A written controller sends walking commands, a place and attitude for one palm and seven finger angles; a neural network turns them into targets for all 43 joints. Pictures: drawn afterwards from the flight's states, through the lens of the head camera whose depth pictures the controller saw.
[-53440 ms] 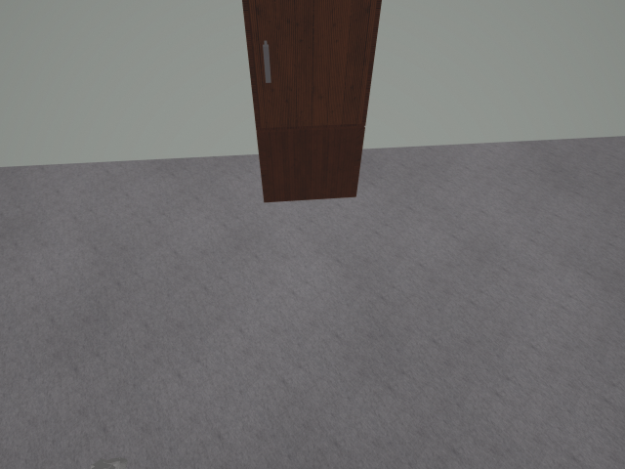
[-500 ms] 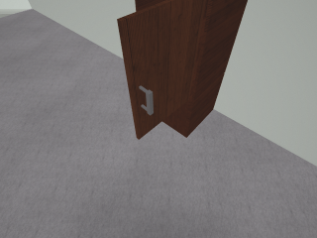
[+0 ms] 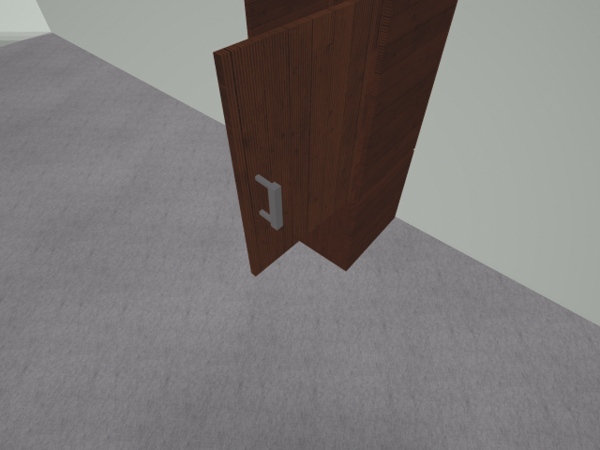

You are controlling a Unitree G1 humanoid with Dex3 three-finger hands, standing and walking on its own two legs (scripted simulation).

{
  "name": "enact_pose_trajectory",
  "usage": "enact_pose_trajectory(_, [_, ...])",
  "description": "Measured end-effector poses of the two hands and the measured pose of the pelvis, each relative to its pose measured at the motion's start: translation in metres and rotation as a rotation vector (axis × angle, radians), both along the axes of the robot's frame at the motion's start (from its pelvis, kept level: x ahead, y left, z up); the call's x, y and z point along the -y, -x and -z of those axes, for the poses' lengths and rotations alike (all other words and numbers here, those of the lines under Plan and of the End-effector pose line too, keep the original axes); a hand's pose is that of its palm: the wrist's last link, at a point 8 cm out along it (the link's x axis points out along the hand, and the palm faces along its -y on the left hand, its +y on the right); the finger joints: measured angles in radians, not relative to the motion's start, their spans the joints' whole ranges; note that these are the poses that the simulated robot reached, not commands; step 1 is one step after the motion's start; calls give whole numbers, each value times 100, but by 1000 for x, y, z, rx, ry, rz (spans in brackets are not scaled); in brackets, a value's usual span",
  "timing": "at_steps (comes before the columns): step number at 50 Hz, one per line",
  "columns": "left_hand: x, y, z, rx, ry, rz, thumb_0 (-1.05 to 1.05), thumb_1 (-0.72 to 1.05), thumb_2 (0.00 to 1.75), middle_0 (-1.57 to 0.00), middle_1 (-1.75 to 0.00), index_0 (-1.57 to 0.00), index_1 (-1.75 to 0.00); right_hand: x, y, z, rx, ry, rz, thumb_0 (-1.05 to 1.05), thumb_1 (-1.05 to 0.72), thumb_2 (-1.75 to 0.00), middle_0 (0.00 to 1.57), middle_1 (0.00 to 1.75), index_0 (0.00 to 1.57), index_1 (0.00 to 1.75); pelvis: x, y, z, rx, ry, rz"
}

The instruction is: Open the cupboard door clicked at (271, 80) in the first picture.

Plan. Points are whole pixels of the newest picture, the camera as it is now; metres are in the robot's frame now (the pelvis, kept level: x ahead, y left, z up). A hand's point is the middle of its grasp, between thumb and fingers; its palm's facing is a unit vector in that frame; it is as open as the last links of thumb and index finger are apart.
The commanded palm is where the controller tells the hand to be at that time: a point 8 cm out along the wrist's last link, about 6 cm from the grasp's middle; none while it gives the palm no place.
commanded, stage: look to check the result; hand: left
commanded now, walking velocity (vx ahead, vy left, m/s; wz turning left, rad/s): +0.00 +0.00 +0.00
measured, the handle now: (269, 202) +0.61 +0.10 -0.08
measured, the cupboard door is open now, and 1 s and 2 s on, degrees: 86 86 86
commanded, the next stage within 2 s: stand and wait in 0.58 s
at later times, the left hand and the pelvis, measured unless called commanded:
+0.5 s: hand out of the picture +0.02 +0.17 -0.17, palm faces +0.02 -0.98 -0.22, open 7.4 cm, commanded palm none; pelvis +0.02 -0.01 +0.00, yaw +0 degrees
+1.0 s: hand out of the picture +0.06 +0.17 -0.17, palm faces +0.02 -0.97 -0.26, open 7.4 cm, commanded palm none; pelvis +0.03 -0.02 +0.00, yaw +0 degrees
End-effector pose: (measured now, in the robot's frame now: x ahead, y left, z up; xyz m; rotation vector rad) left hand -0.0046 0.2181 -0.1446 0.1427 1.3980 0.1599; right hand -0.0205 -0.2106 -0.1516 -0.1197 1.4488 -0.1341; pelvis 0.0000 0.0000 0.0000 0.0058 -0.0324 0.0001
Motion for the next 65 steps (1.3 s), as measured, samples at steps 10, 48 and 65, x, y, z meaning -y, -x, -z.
enact_pose_trajectory(10, [0, 3, -1, -34, -5, -5, 1, 91, 90, -20, -29, -20, -30, 8, -5, -1, -15, 13, -3, 1, -91, -90, 20, 30, 20, 30, 2, -6, -1, -3, 0, 0])
enact_pose_trajectory(48, [-2, -55, -11, 53, -65, 23, 1, 91, 90, -20, -29, -20, -30, 53, -66, -5, 66, 61, -39, 1, -91, -90, 20, 30, 20, 30, 23, -30, -2, -10, -6, -2])
enact_pose_trajectory(65, [2, -54, -11, 46, -66, 23, 1, 91, 90, -20, -29, -20, -30, 61, -60, -5, 51, 67, -34, 1, -91, -90, 20, 30, 20, 30, 29, -30, -2, -5, -5, 0])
